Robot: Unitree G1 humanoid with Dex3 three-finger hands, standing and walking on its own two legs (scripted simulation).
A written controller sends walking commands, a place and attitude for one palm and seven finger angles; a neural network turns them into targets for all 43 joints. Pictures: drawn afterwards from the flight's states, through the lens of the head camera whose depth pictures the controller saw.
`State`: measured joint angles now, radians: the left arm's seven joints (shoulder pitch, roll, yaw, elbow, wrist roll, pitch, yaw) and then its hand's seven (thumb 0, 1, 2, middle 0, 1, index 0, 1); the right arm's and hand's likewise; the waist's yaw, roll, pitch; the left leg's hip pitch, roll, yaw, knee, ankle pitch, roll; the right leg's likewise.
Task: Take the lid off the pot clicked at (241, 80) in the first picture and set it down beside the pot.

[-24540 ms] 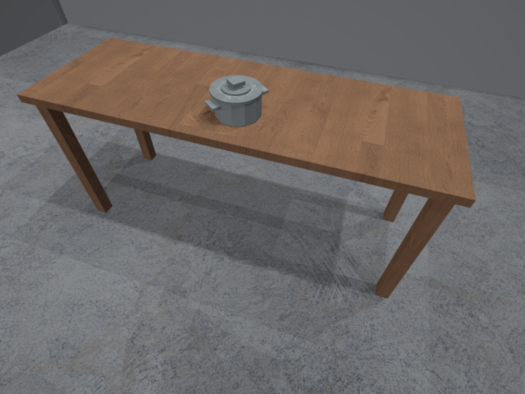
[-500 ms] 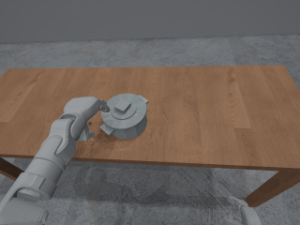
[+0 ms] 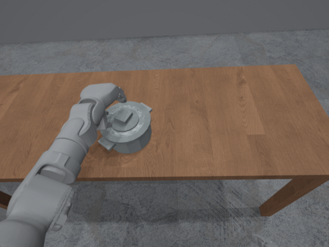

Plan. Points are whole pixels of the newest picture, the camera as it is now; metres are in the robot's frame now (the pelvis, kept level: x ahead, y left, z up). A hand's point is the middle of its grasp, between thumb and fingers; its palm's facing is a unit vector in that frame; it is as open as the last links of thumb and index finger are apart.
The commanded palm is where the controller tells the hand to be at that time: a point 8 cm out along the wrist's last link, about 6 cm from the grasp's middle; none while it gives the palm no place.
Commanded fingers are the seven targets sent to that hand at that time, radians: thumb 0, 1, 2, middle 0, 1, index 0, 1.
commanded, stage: move the open hand above the knob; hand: left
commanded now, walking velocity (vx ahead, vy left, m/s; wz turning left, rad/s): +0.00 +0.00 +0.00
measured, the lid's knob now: (123, 116) +0.49 +0.13 +0.00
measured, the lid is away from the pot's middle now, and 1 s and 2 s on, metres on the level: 0.00 0.00 0.00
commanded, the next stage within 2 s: lower the open fingers around the knob in 0.90 s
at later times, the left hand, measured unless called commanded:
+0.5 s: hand (115, 106) +0.46 +0.13 +0.07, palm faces -0.34 -0.04 -0.94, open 10.3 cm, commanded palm +0.46 +0.14 +0.13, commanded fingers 0.00 -0.25 1.27 -0.80 -0.08 -0.80 -0.08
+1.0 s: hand (114, 109) +0.45 +0.13 +0.07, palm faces -0.35 -0.05 -0.93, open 10.3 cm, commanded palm +0.45 +0.13 +0.13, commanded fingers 0.00 -0.25 1.27 -0.80 -0.08 -0.80 -0.08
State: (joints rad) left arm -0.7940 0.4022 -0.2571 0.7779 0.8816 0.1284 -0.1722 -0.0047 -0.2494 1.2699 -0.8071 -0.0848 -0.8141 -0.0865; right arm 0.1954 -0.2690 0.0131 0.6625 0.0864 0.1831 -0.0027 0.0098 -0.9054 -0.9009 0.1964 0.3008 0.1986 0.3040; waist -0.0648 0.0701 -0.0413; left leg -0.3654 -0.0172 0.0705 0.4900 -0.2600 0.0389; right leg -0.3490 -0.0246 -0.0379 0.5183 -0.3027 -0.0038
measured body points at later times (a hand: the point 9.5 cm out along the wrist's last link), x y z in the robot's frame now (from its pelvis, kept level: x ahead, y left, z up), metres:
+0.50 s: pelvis +0.00 +0.01 +0.00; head +0.05 -0.02 +0.45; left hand +0.48 +0.13 +0.12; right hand +0.04 -0.25 -0.14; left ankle -0.01 +0.10 -0.74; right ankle -0.03 -0.11 -0.74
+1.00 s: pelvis -0.01 +0.00 +0.00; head +0.04 -0.02 +0.45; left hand +0.47 +0.13 +0.12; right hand +0.06 -0.26 -0.14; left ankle -0.01 +0.10 -0.74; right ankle -0.03 -0.11 -0.74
